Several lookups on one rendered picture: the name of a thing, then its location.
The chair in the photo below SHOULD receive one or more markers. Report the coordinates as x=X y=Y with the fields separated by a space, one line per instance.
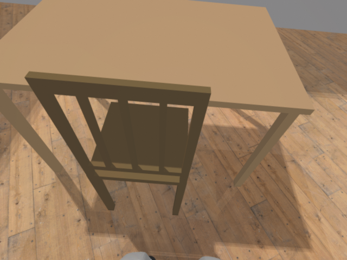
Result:
x=137 y=143

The table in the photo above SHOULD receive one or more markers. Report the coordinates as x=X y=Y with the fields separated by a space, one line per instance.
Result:
x=234 y=49

